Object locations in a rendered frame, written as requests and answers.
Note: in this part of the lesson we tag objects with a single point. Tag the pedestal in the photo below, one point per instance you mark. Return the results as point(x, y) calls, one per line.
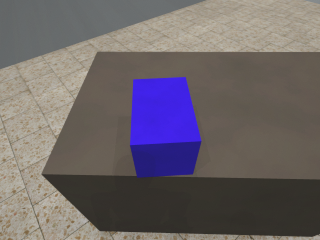
point(258, 167)

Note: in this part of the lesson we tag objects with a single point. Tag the carton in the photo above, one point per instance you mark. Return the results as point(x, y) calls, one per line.
point(164, 137)

